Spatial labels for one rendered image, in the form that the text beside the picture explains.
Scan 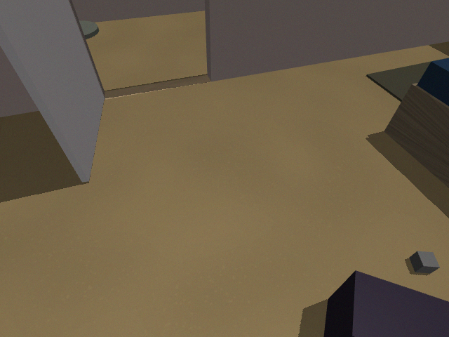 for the bed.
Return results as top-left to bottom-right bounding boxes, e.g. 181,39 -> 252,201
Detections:
384,58 -> 449,188

